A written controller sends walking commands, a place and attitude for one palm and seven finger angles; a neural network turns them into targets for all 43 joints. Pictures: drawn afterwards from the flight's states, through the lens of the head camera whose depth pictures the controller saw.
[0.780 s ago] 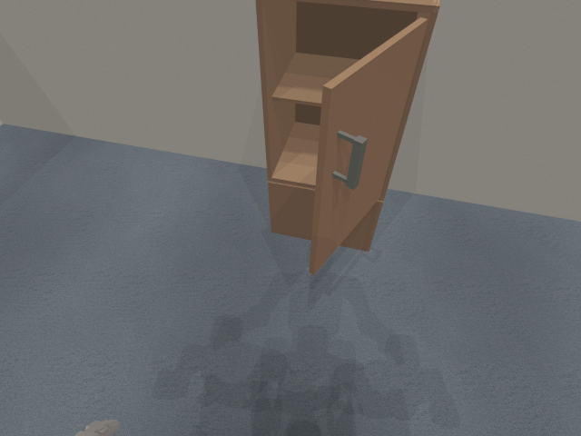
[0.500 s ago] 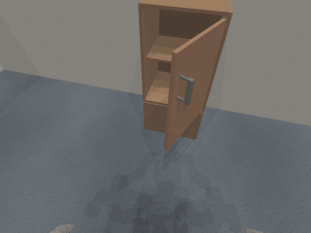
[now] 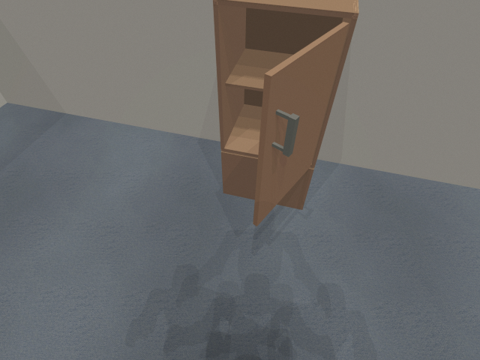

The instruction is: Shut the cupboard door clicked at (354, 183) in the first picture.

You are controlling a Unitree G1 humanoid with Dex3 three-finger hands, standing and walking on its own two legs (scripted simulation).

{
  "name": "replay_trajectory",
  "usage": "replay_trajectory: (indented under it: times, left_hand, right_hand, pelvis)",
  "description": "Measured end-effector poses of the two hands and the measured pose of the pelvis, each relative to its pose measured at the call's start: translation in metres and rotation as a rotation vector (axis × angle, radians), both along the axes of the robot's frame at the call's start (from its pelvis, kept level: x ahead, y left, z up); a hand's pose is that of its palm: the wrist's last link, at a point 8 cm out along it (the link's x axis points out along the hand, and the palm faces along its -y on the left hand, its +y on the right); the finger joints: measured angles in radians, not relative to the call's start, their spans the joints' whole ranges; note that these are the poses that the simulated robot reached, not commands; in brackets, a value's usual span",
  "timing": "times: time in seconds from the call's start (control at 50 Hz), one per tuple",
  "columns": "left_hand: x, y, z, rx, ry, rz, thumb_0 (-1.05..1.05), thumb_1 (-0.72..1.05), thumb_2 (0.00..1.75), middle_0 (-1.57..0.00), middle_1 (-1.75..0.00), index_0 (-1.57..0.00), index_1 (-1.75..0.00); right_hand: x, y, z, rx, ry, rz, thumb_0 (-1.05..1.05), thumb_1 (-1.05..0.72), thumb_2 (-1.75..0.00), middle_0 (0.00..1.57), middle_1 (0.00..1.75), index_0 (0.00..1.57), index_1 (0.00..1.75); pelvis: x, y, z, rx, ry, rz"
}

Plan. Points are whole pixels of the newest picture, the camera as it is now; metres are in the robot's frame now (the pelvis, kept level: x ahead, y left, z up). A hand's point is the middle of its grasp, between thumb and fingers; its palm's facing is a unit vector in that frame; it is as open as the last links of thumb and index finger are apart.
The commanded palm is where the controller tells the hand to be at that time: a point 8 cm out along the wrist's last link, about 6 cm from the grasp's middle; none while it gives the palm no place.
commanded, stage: stand and wait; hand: left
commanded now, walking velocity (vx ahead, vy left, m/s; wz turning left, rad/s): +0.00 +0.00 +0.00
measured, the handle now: (284, 133) +0.66 -0.08 -0.01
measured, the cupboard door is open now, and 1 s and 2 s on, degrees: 66 66 66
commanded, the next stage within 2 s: look at it before walking up in 0.04 s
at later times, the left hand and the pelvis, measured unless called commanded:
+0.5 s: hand out of the picture +0.07 +0.24 -0.16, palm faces -0.03 -0.95 -0.32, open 7.4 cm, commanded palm none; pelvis +0.00 +0.00 +0.00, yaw +0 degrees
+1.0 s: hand out of the picture +0.06 +0.23 -0.17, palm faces -0.08 -0.95 -0.29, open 7.4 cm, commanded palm none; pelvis -0.01 +0.00 -0.01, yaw -5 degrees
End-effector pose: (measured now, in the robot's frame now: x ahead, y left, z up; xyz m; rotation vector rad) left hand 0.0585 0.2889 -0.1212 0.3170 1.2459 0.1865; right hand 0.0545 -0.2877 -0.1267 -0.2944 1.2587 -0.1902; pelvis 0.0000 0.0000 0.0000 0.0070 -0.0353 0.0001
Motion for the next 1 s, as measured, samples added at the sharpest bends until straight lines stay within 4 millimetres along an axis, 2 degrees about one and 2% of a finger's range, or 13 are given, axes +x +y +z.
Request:
replay_trajectory:
  times: [0.32, 0.82, 0.92, 1.0]
  left_hand:
    - [0.007, -0.006, 0.001, -0.013, -0.037, -0.011, 0.01, 0.90, 0.90, -0.21, -0.30, -0.21, -0.30]
    - [-0.002, -0.001, -0.001, -0.010, -0.002, 0.002, 0.01, 0.90, 0.90, -0.21, -0.30, -0.21, -0.30]
    - [-0.002, -0.006, -0.006, -0.015, 0.020, -0.007, 0.01, 0.91, 0.90, -0.20, -0.30, -0.21, -0.30]
    - [-0.003, -0.017, -0.016, -0.042, 0.047, -0.038, 0.01, 0.91, 0.90, -0.20, -0.30, -0.20, -0.30]
  right_hand:
    - [0.005, 0.003, 0.002, 0.009, -0.032, 0.007, 0.00, -0.91, -0.90, 0.21, 0.30, 0.21, 0.30]
    - [0.008, 0.002, 0.004, -0.003, -0.017, 0.011, 0.00, -0.91, -0.90, 0.21, 0.30, 0.21, 0.30]
    - [0.006, 0.009, 0.000, 0.006, -0.043, -0.027, 0.00, -0.91, -0.90, 0.21, 0.30, 0.20, 0.30]
    - [-0.005, 0.020, -0.008, 0.033, -0.059, -0.077, 0.00, -0.91, -0.90, 0.21, 0.30, 0.20, 0.30]
  pelvis:
    - [-0.004, -0.001, 0.001, -0.001, 0.000, 0.000]
    - [-0.001, 0.001, 0.002, -0.003, 0.004, 0.000]
    - [-0.003, 0.002, -0.002, -0.002, 0.010, -0.043]
    - [-0.008, 0.003, -0.007, 0.004, 0.017, -0.085]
